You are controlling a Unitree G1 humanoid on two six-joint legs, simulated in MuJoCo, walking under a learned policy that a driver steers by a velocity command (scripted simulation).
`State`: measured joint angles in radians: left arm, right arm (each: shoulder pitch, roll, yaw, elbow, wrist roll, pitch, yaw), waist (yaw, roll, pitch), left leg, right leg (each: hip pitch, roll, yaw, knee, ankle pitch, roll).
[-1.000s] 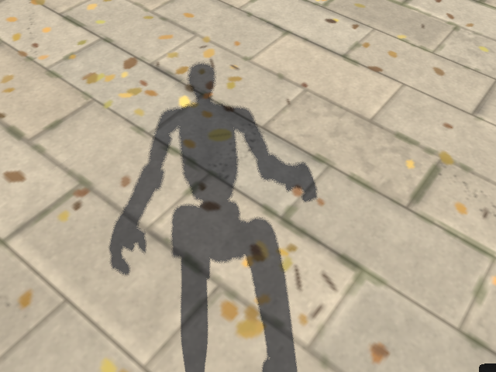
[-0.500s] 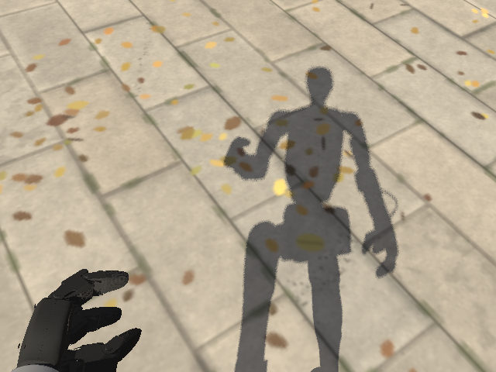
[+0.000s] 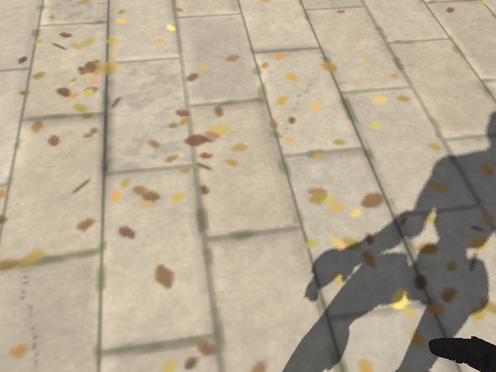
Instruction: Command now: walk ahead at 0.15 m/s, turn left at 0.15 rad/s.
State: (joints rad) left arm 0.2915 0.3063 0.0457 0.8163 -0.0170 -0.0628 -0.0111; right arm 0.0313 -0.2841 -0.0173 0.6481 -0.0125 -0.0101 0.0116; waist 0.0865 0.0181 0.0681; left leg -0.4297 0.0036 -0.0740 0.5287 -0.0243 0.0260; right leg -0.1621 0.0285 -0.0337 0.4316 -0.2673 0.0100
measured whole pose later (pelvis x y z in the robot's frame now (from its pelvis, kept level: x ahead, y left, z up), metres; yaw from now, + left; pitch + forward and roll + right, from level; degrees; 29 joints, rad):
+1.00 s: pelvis +0.15 +0.04 -0.01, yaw +0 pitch +2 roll +1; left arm 0.42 0.28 0.04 0.98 -0.02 -0.06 0.01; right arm 0.13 -0.27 -0.07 0.96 0.03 -0.10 0.03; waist 0.01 -0.06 0.00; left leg -0.33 0.01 0.08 0.60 -0.30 0.04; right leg -0.10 -0.10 0.03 0.63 -0.46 0.01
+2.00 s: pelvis +0.54 +0.06 +0.00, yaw +0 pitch +0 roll -1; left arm 0.20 0.22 0.03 1.01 0.01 -0.01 0.02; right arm 0.21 -0.20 -0.02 1.04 0.00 -0.03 -0.04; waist 0.01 -0.01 0.02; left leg -0.22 0.01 0.00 0.50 -0.27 0.00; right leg -0.27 0.00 -0.03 0.46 -0.19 0.00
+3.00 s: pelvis +1.19 -0.01 -0.01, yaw +9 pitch +0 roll +2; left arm 0.23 0.23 0.02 0.85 -0.01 -0.17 0.00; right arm 0.30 -0.27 -0.08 0.88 0.00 -0.09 0.05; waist -0.03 0.00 0.05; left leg -0.30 -0.19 0.00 0.45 -0.14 0.16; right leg -0.39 -0.05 0.12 1.33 -0.31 -0.06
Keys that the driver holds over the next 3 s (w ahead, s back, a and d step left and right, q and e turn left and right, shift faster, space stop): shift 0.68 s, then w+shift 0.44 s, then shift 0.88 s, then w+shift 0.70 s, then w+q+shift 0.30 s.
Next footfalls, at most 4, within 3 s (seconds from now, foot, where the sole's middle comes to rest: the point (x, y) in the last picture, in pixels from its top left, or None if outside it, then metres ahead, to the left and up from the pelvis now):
0.98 left None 0.20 0.15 -0.77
1.40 right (289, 316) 0.61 -0.06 -0.77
1.72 left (203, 322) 0.57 0.18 -0.77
2.36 right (314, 267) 0.77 -0.12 -0.77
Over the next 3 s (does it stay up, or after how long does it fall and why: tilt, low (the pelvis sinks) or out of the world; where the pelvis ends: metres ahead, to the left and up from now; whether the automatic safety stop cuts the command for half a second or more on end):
stays up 1.19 -0.01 -0.01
